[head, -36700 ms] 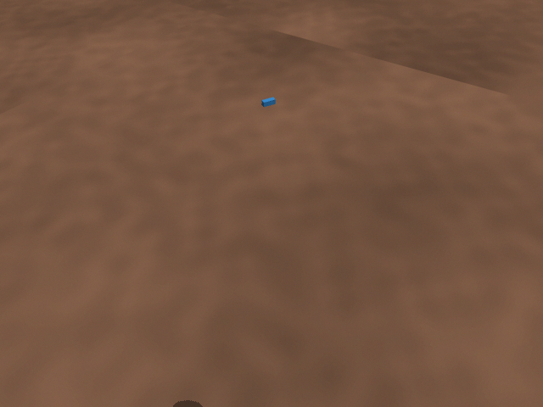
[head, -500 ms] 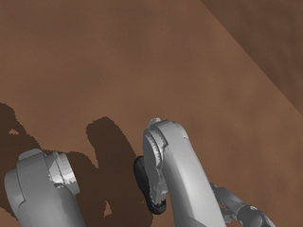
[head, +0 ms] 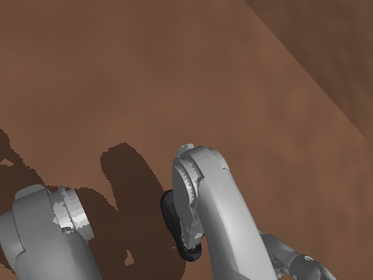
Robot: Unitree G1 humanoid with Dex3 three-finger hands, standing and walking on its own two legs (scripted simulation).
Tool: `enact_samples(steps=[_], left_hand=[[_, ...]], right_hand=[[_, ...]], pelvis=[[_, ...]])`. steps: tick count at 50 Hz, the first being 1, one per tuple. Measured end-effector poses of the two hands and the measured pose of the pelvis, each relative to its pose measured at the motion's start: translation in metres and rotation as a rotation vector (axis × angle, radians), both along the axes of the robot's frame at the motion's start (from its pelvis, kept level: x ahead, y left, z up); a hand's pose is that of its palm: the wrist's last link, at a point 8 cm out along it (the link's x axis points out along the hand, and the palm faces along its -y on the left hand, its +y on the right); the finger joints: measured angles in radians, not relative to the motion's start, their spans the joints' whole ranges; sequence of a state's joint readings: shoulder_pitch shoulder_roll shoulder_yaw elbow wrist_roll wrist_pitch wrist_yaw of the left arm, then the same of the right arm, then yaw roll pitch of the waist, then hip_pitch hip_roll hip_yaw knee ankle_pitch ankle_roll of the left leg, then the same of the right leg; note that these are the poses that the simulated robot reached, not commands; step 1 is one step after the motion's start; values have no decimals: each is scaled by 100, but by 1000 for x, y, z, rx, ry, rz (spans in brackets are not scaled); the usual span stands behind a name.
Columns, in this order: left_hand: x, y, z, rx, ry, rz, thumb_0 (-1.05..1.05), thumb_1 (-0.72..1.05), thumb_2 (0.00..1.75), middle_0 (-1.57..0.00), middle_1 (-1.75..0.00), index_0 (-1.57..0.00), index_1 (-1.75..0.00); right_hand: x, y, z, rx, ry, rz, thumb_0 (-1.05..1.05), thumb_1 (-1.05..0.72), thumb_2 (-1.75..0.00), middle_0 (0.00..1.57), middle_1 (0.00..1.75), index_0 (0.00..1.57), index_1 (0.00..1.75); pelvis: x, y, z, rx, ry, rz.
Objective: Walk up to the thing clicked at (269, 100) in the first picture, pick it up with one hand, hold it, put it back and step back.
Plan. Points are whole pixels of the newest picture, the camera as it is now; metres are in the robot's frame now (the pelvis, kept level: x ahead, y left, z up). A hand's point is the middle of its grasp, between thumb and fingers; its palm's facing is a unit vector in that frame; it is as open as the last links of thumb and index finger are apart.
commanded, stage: close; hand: left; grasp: from above
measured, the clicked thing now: out of the picture +0.40 +0.36 -0.28
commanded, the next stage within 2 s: settle in 1.24 s
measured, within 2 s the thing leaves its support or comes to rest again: leaves its support in 1.66 s
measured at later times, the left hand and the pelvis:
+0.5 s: hand out of the picture +0.39 +0.36 -0.25, palm faces -0.42 -0.21 -0.88, open 11.2 cm; pelvis +0.00 +0.00 +0.00, yaw +0 degrees
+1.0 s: hand out of the picture +0.39 +0.36 -0.25, palm faces -0.41 -0.20 -0.89, open 8.2 cm; pelvis +0.00 +0.00 +0.00, yaw +0 degrees
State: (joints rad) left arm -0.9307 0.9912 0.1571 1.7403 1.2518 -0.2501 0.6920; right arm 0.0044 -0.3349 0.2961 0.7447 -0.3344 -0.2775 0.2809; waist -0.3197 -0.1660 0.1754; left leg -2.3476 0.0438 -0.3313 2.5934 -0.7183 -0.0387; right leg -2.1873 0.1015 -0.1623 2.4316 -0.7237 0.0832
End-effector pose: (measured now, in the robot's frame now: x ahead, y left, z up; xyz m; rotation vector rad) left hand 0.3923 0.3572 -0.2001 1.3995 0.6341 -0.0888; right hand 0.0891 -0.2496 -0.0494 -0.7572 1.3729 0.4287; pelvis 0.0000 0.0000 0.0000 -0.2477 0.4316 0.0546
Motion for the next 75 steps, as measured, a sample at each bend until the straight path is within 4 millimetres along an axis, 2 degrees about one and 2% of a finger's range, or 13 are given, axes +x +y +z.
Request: enact_samples(steps=[13,31,61,67,75], left_hand=[[0,7,3,6,9,31,0,-20,73,-30,-81,-32,-80],[1,8,7,1,3,21,0,5,53,-44,-64,-51,-63],[1,10,13,0,-10,30,0,50,22,-77,-28,-90,-30],[0,11,14,-4,-11,34,1,55,16,-83,-23,-93,-23],[1,13,16,-6,-2,30,1,53,11,-91,-20,-99,-19]], right_hand=[[1,-2,6,-6,-10,2,0,-89,-89,20,30,20,30],[-5,7,2,12,-5,6,0,-89,-89,20,30,20,30],[-3,5,1,4,-12,-7,0,-89,-89,20,30,20,30],[-1,4,0,-4,-17,-9,0,-89,-89,20,30,20,30],[0,3,0,-19,-16,-19,0,-90,-90,20,30,20,30]], pelvis=[[-1,1,2,-3,4,2],[-4,1,3,-5,-5,0],[-4,0,4,-1,3,0],[-3,-1,4,0,6,0],[-2,0,3,1,13,2]])
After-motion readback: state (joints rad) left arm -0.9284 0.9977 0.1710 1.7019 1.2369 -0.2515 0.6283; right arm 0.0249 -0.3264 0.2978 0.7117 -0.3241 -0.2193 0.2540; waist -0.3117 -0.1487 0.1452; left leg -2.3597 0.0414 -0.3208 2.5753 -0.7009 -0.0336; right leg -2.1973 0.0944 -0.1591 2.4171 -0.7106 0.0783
